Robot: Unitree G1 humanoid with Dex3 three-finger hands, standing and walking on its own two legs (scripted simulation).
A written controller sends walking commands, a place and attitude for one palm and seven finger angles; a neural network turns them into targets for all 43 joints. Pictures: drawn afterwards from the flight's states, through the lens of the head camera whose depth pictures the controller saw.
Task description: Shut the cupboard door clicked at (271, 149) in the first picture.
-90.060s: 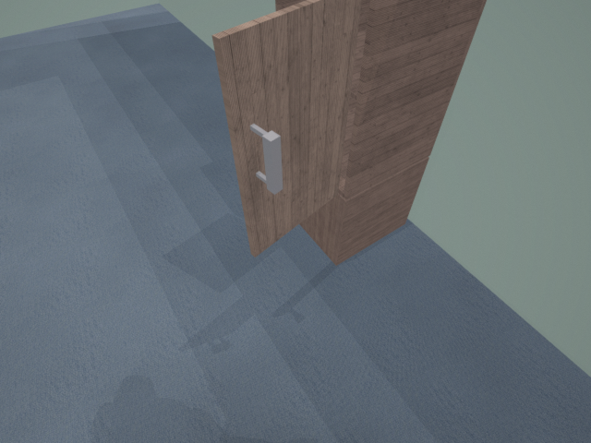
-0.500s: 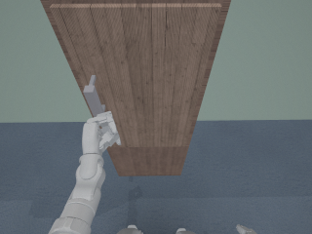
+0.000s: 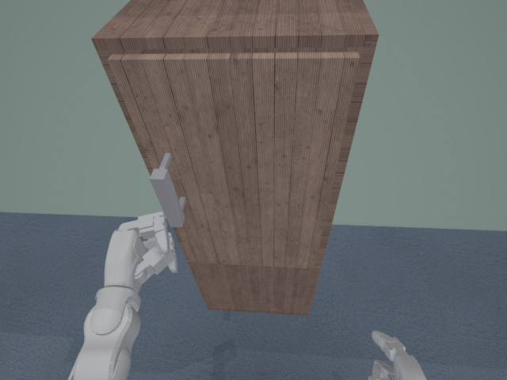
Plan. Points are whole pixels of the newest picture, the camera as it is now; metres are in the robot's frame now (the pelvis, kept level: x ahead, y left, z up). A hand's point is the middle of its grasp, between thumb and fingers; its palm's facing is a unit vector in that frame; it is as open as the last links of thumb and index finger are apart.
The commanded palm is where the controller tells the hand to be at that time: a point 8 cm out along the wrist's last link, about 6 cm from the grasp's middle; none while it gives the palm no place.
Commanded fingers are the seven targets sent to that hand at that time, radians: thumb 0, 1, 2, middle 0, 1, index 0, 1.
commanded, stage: draw the hand back to the body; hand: left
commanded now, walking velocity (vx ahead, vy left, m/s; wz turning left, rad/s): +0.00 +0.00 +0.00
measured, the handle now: (172, 191) +0.44 +0.19 +0.04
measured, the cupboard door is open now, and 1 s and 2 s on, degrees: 0 0 0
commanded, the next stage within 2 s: step back with the hand held close in 1.32 s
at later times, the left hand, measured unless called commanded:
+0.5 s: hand (81, 285) +0.21 +0.22 +0.13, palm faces +0.20 -0.94 -0.27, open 3.3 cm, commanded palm +0.18 +0.27 +0.15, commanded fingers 0.00 0.90 0.90 -0.78 -0.93 -0.78 -0.93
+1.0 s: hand out of the picture +0.18 +0.32 +0.21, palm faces +0.47 -0.78 -0.41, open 6.6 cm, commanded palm +0.13 +0.35 +0.22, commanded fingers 0.00 0.90 0.90 -0.20 -0.30 -0.20 -0.30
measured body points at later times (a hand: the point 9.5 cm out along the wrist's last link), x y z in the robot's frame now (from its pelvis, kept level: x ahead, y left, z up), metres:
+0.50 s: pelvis -0.02 +0.03 +0.03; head -0.04 +0.01 +0.48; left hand +0.20 +0.27 +0.15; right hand +0.16 -0.19 -0.05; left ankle -0.01 +0.11 -0.70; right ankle -0.03 -0.06 -0.70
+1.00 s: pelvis +0.00 +0.05 +0.04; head -0.03 +0.02 +0.49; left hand +0.15 +0.36 +0.23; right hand +0.19 -0.16 -0.04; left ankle -0.01 +0.11 -0.70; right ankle -0.03 -0.06 -0.70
